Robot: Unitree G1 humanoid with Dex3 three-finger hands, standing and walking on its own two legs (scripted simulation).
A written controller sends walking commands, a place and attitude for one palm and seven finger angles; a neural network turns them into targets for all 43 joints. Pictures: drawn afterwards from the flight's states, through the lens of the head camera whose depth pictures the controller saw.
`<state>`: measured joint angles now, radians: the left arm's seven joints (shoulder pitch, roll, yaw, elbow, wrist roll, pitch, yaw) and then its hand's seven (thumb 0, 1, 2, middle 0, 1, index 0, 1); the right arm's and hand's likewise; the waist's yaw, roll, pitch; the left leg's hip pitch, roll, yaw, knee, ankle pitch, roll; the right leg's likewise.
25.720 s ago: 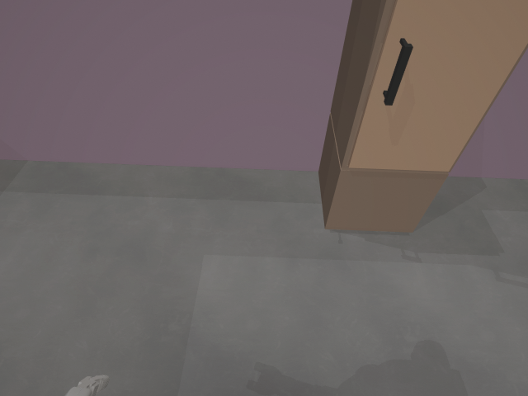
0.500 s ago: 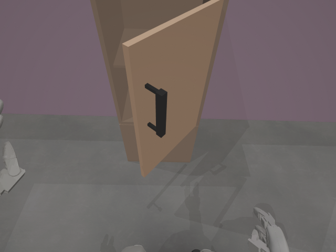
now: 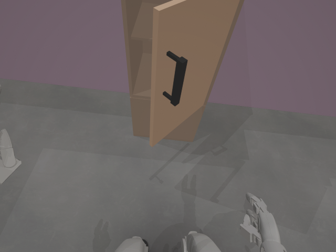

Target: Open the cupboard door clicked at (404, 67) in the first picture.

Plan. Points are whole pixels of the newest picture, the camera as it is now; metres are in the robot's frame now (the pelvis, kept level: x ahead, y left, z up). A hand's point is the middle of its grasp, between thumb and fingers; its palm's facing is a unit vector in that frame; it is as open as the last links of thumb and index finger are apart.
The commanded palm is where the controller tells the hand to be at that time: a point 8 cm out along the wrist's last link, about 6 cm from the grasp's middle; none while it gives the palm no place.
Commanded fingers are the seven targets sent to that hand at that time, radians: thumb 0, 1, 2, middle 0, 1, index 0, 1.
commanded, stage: stop stepping back and stand still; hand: left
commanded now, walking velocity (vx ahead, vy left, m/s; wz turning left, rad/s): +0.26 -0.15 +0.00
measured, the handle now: (173, 80) +0.56 +0.04 +0.05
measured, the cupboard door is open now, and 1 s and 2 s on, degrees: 50 50 50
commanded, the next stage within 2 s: let the arm hang, fingers relaxed in 1.90 s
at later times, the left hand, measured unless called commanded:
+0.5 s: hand (23, 209) +0.15 +0.22 +0.17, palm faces +0.40 -0.81 -0.43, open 7.4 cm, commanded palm +0.09 +0.26 +0.19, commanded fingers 0.00 0.90 0.90 -0.20 -0.30 -0.20 -0.30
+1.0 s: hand (51, 246) +0.12 +0.17 +0.16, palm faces +0.39 -0.80 -0.45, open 7.4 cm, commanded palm +0.05 +0.22 +0.19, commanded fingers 0.00 0.90 0.90 -0.20 -0.30 -0.20 -0.30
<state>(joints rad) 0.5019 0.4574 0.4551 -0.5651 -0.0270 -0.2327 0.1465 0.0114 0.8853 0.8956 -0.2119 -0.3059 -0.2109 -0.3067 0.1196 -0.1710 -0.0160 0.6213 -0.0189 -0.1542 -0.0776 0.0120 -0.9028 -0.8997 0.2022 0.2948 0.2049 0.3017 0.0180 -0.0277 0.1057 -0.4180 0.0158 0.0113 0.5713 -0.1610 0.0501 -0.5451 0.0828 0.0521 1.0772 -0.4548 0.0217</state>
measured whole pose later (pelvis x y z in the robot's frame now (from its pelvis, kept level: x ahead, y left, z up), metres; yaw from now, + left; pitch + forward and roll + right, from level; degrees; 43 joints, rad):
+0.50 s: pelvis -0.07 -0.03 -0.01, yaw -3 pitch +1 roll +2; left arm 0.51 0.43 0.43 -0.43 -0.05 -0.20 0.15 0.01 0.89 0.90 -0.21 -0.31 -0.21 -0.31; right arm 0.31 -0.26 -0.01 0.70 0.01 -0.13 -0.11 0.01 -0.90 -0.90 0.20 0.30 0.21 0.30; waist -0.03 -0.04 -0.08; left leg -0.35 -0.01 0.10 0.59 -0.26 0.03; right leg -0.15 0.00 -0.04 0.66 -0.48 -0.03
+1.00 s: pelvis -0.10 -0.07 +0.01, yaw -3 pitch +0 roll +1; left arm 0.49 0.34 0.36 -0.36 -0.03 -0.21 0.15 0.01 0.89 0.90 -0.21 -0.31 -0.21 -0.31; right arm 0.21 -0.24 -0.01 0.67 0.01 -0.14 -0.08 0.01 -0.90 -0.90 0.20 0.29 0.20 0.30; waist 0.02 0.03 0.01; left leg -0.22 0.03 0.06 0.45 -0.23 -0.01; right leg -0.20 0.06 -0.11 0.48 -0.29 -0.09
